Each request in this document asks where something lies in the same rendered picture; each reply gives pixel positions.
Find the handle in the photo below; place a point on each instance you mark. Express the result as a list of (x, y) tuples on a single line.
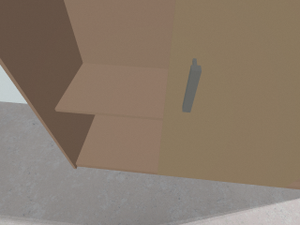
[(192, 85)]

